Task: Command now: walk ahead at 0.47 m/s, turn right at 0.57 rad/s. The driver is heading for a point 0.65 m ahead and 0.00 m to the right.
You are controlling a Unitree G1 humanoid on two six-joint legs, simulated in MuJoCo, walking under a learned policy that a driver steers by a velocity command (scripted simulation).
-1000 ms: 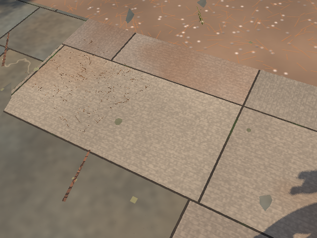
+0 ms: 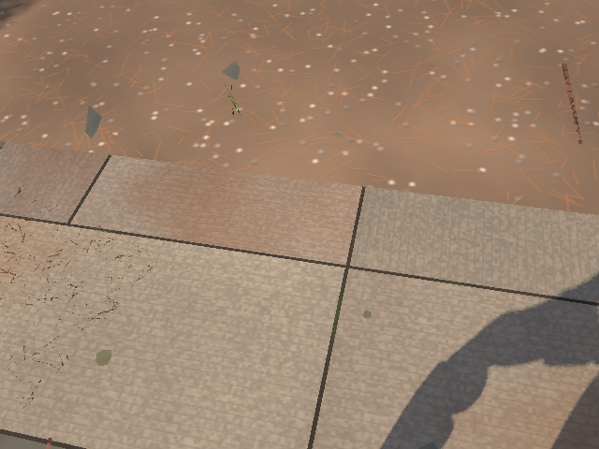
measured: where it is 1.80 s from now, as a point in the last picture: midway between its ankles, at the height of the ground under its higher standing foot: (393, 392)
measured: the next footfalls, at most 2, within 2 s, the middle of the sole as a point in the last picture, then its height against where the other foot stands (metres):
left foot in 0.22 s outside the picture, level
right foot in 0.72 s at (419, 440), level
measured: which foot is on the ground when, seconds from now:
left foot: up 0.00-0.20, down 0.22-0.72, up 0.74-1.00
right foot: down 0.00-0.24, up 0.26-0.70, down 0.72-1.00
